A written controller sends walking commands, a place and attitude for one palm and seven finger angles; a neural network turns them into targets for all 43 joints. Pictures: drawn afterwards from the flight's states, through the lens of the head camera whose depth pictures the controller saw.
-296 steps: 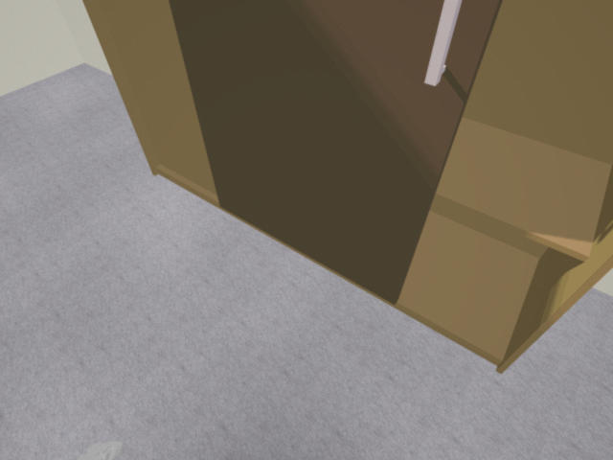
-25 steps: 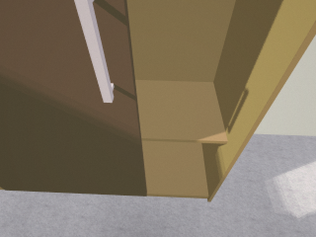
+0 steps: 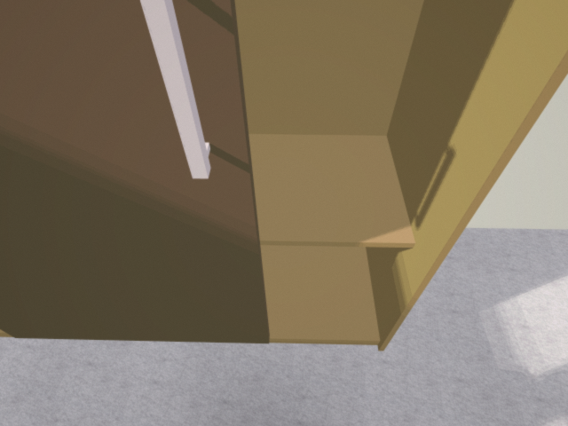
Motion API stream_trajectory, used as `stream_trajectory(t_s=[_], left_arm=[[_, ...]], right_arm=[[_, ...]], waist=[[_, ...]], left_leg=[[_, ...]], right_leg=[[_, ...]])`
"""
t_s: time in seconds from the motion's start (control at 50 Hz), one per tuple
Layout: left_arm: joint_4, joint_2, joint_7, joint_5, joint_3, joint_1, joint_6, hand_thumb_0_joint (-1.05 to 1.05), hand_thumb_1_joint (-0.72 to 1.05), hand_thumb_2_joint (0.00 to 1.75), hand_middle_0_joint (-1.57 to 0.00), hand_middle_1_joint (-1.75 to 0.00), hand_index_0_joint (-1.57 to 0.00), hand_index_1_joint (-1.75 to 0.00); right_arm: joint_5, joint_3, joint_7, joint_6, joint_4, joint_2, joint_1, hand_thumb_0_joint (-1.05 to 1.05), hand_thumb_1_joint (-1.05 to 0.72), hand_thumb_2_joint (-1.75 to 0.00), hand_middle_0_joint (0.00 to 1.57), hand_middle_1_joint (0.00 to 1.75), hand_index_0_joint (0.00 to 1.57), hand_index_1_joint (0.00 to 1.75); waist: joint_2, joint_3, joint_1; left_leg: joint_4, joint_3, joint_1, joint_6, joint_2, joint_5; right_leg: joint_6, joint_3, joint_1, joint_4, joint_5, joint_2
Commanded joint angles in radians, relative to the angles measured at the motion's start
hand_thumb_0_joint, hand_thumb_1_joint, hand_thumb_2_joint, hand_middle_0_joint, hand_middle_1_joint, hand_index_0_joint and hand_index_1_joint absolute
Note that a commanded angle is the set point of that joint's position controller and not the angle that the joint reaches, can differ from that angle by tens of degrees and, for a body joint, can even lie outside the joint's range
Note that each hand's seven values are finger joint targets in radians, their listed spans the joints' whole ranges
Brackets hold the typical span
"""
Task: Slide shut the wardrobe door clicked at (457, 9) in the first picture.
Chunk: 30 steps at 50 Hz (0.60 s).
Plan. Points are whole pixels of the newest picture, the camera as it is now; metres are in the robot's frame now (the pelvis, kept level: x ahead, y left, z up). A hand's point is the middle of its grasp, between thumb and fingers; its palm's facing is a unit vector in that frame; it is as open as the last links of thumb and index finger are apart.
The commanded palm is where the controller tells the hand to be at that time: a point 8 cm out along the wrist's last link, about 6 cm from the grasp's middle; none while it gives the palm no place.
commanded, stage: look again from close up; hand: left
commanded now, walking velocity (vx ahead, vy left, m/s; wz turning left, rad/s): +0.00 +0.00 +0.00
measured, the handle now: (186, 90) +0.44 +0.15 +0.25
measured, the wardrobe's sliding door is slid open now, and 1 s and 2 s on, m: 0.38 0.38 0.38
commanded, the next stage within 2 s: raise the hand with hooked fingers in 0.68 s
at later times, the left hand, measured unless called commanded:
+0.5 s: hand out of the picture -0.05 +0.23 -0.18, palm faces +0.01 -0.97 -0.23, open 7.4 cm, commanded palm none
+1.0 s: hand (131, 366) +0.19 +0.21 +0.01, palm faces +0.20 -0.98 -0.08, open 7.7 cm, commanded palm +0.10 +0.28 -0.02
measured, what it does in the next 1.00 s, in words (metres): stands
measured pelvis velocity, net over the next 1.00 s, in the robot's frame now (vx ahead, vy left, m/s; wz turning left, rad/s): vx -0.03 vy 0.02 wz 0.02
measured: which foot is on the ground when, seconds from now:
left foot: down 0.00-1.00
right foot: down 0.00-1.00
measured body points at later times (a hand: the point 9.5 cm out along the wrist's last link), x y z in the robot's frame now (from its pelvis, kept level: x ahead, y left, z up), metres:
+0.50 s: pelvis -0.03 +0.04 +0.00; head -0.02 +0.05 +0.45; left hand -0.05 +0.28 -0.16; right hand -0.01 -0.19 -0.15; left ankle +0.01 +0.13 -0.74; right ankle -0.09 -0.11 -0.74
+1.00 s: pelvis -0.03 +0.02 -0.02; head -0.01 +0.02 +0.43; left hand +0.17 +0.26 +0.02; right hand +0.10 -0.23 -0.11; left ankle +0.01 +0.13 -0.74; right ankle -0.08 -0.10 -0.74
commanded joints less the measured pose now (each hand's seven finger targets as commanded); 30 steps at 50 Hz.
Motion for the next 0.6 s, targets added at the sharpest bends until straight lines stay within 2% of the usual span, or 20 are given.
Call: stream_trajectory(t_s=[0.0,0.02,0.04,0.06,0.08,0.14,0.22,0.28,0.32,0.38,0.42,0.46,0.58], left_arm=[[-0.092,0.160,0.011,-0.012,0.025,0.058,-0.023,0.00,0.90,0.90,-0.20,-0.30,-0.20,-0.30],[-0.091,0.140,0.012,-0.010,0.023,0.081,-0.012,0.00,0.90,0.90,-0.20,-0.30,-0.20,-0.30],[-0.089,0.130,0.013,-0.009,0.020,0.087,-0.002,0.00,0.90,0.90,-0.20,-0.30,-0.20,-0.30],[-0.090,0.131,0.010,-0.009,0.017,0.080,0.003,0.00,0.90,0.90,-0.20,-0.30,-0.20,-0.30],[-0.088,0.134,0.008,-0.006,0.018,0.081,0.011,0.00,0.90,0.90,-0.20,-0.30,-0.20,-0.30],[-0.094,0.142,0.002,-0.006,0.013,0.056,0.026,0.00,0.90,0.90,-0.20,-0.30,-0.20,-0.30],[-0.096,0.150,-0.008,-0.003,0.013,0.052,0.039,0.00,0.90,0.90,-0.20,-0.30,-0.20,-0.30],[-0.093,0.158,-0.013,0.000,0.013,0.070,0.039,0.00,0.90,0.90,-0.20,-0.30,-0.20,-0.30],[-0.089,0.159,-0.016,0.001,0.013,0.082,0.039,0.00,0.90,0.90,-0.20,-0.30,-0.20,-0.30],[-0.081,0.165,-0.018,0.001,0.011,0.092,0.032,0.00,0.90,0.90,-0.20,-0.30,-0.20,-0.30],[-0.073,0.166,-0.018,-0.001,0.008,0.090,0.028,0.00,0.90,0.90,-0.20,-0.30,-0.20,-0.30],[-0.065,0.169,-0.018,-0.002,0.008,0.094,0.026,0.00,0.90,0.90,-0.20,-0.30,-0.20,-0.30],[-0.030,0.170,-0.014,-0.004,0.003,0.106,0.017,0.00,0.90,0.90,-0.20,-0.30,-0.20,-0.30]], right_arm=[[-0.007,-0.012,0.002,-0.040,-0.080,-0.077,0.123,0.00,-0.90,-0.90,0.20,0.30,0.20,0.30],[-0.004,-0.016,-0.003,-0.039,-0.081,-0.092,0.108,0.00,-0.90,-0.90,0.20,0.30,0.20,0.30],[-0.001,-0.015,-0.006,-0.037,-0.082,-0.094,0.098,0.00,-0.90,-0.90,0.20,0.30,0.20,0.30],[0.000,-0.011,-0.009,-0.034,-0.090,-0.093,0.069,0.00,-0.90,-0.90,0.20,0.30,0.20,0.30],[0.002,-0.009,-0.007,-0.032,-0.095,-0.087,0.051,0.00,-0.90,-0.90,0.20,0.30,0.20,0.30],[0.001,-0.011,0.000,-0.026,-0.098,-0.094,0.039,0.00,-0.90,-0.90,0.20,0.30,0.20,0.30],[-0.004,-0.016,0.008,-0.021,-0.095,-0.107,0.024,0.00,-0.90,-0.90,0.20,0.30,0.20,0.30],[-0.004,-0.019,0.012,-0.018,-0.095,-0.124,0.018,0.00,-0.90,-0.90,0.20,0.30,0.20,0.30],[-0.004,-0.022,0.014,-0.016,-0.097,-0.128,0.014,0.00,-0.90,-0.90,0.20,0.30,0.20,0.30],[-0.001,-0.021,0.016,-0.019,-0.088,-0.127,0.020,0.00,-0.90,-0.90,0.20,0.30,0.20,0.30],[0.000,-0.018,0.016,-0.020,-0.080,-0.124,0.023,0.00,-0.90,-0.90,0.20,0.30,0.20,0.30],[0.003,-0.015,0.016,-0.024,-0.065,-0.121,0.031,0.00,-0.90,-0.90,0.20,0.30,0.20,0.30],[0.010,-0.011,0.011,-0.034,-0.032,-0.122,0.029,0.00,-0.90,-0.90,0.20,0.30,0.20,0.30]], waist=[[-0.044,-0.167,-0.037],[-0.021,-0.130,-0.019],[0.031,-0.105,-0.013],[0.041,-0.034,0.003],[0.024,0.003,0.005],[-0.031,0.034,0.000],[0.020,0.079,0.007],[0.013,0.062,0.018],[0.008,0.060,0.019],[-0.008,0.024,0.020],[-0.029,0.029,0.012],[-0.022,0.018,0.013],[-0.044,-0.014,0.010]], left_leg=[[0.011,-0.011,0.095,0.053,0.021,0.382],[0.026,-0.030,0.113,0.063,0.059,0.469],[0.021,-0.053,0.119,0.068,0.077,0.520],[0.009,-0.071,0.062,0.074,0.074,0.487],[-0.002,-0.072,0.034,0.063,0.066,0.422],[-0.068,-0.081,0.009,0.052,0.054,0.214],[-0.180,-0.126,-0.041,0.056,0.052,-0.064],[-0.244,-0.155,-0.073,0.061,0.059,-0.195],[-0.262,-0.156,-0.064,0.057,0.057,-0.228],[-0.249,-0.141,-0.032,0.056,0.054,-0.171],[-0.232,-0.126,-0.005,0.050,0.048,-0.121],[-0.234,-0.128,0.015,0.054,0.053,-0.068],[-0.176,-0.088,0.087,0.053,0.052,0.157]], right_leg=[[-0.037,0.049,0.000,0.194,0.873,-0.129],[-0.031,0.051,-0.069,0.165,0.689,-0.108],[-0.027,0.045,-0.098,0.142,0.518,-0.091],[-0.026,0.054,-0.111,0.098,0.411,-0.080],[-0.031,0.061,-0.125,0.071,0.339,-0.081],[-0.028,0.063,-0.157,0.039,0.141,-0.073],[-0.025,0.057,-0.197,0.016,-0.079,-0.061],[-0.022,0.046,-0.178,0.023,-0.099,-0.060],[-0.020,0.050,-0.194,0.013,-0.106,-0.065],[-0.018,0.057,-0.182,-0.007,-0.069,-0.080],[-0.019,0.072,-0.203,-0.026,-0.059,-0.090],[-0.014,0.062,-0.192,-0.026,-0.022,-0.091],[-0.005,0.070,-0.166,-0.032,0.122,-0.107]])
